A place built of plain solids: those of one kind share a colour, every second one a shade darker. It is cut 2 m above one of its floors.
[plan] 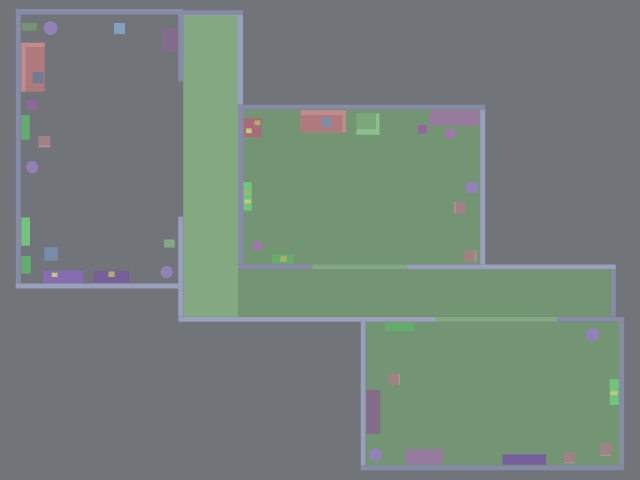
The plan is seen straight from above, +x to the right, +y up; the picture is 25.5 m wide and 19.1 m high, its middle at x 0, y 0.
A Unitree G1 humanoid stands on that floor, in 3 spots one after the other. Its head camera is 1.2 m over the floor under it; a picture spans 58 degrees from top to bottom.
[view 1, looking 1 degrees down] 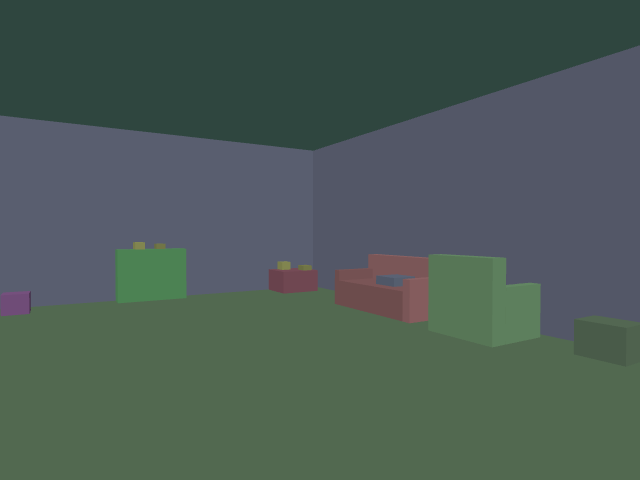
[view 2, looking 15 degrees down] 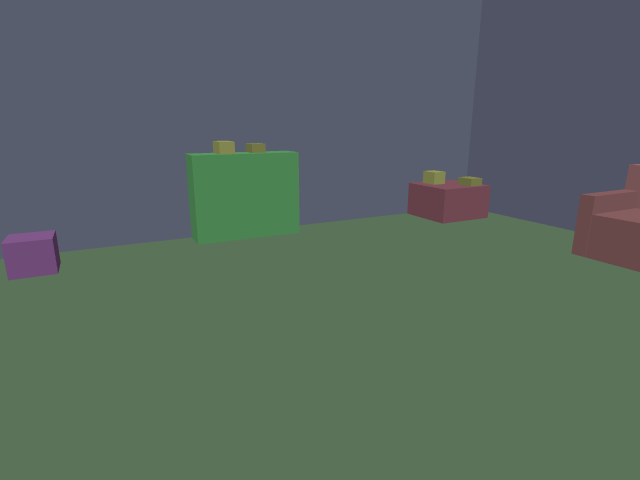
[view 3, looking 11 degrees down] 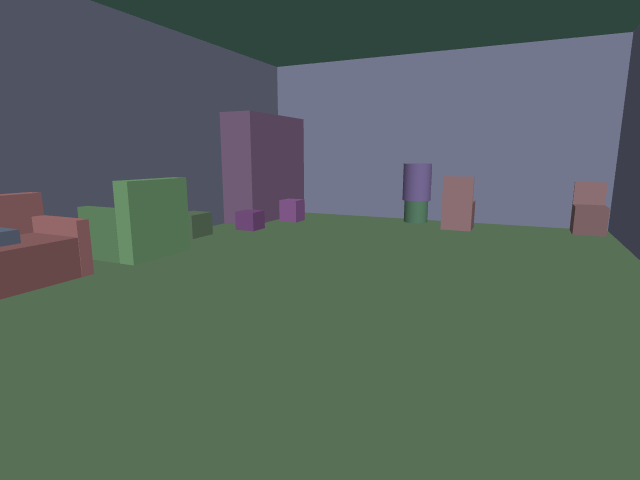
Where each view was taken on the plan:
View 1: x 5.29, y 0.34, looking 149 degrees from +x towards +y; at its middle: wall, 9.41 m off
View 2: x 1.66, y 0.34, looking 153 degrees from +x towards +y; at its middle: floor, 4.64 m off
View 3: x -1.90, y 0.34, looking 25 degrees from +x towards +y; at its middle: floor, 6.29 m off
